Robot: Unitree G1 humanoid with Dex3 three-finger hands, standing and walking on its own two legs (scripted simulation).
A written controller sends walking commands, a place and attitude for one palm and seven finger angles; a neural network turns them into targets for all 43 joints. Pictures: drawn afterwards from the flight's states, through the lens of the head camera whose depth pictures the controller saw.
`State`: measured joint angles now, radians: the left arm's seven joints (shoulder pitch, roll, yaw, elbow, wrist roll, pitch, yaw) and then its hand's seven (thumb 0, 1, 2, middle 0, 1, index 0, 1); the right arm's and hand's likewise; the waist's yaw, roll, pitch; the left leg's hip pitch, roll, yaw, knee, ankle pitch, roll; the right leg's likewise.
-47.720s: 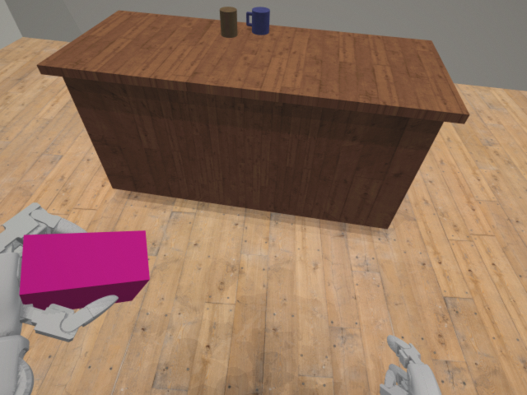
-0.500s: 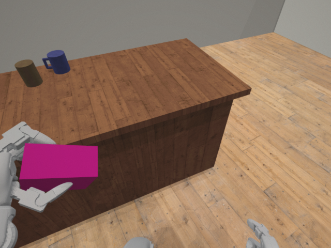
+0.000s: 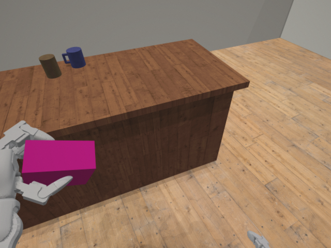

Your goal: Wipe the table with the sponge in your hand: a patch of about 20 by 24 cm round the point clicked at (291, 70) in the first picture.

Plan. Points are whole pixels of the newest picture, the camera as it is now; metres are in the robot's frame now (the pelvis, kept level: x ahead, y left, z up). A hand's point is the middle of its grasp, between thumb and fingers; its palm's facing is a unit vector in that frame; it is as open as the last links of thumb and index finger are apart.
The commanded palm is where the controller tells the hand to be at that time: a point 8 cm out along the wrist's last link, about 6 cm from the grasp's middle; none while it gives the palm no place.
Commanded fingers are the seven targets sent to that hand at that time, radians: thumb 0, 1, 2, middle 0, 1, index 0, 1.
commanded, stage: stop stepping back and stand still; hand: left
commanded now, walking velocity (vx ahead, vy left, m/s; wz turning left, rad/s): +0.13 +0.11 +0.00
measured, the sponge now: (69, 164) +0.24 +0.21 +0.15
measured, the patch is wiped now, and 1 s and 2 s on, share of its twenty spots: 0.95 0.95 0.95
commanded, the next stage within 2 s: stand and wait in 0.34 s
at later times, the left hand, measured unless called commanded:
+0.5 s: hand (48, 174) +0.21 +0.23 +0.17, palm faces +0.34 -0.88 -0.33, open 10.0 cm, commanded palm +0.15 +0.28 +0.21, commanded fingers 0.00 0.10 1.30 -1.20 -1.60 -1.20 -1.60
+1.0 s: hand (51, 160) +0.23 +0.23 +0.18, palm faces +0.34 -0.87 -0.36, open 10.0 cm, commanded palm +0.19 +0.28 +0.21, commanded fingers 0.00 0.10 1.30 -1.20 -1.60 -1.20 -1.60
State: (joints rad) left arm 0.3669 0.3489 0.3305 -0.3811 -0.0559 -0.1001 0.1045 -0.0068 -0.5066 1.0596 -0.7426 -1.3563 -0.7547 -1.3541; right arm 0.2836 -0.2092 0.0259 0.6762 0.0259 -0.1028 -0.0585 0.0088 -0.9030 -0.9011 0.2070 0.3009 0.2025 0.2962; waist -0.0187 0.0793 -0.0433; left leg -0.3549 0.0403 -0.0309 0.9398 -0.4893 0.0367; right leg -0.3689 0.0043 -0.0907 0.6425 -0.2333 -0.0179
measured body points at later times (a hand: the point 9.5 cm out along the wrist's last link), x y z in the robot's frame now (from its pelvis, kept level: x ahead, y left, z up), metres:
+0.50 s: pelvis -0.01 +0.00 +0.01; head -0.03 +0.00 +0.46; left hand +0.19 +0.27 +0.19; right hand +0.14 -0.23 -0.08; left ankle +0.01 +0.11 -0.70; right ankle +0.02 -0.12 -0.72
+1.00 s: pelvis +0.02 +0.00 +0.02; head +0.01 +0.00 +0.47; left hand +0.21 +0.27 +0.20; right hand +0.20 -0.24 -0.04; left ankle +0.03 +0.12 -0.71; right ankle +0.02 -0.11 -0.71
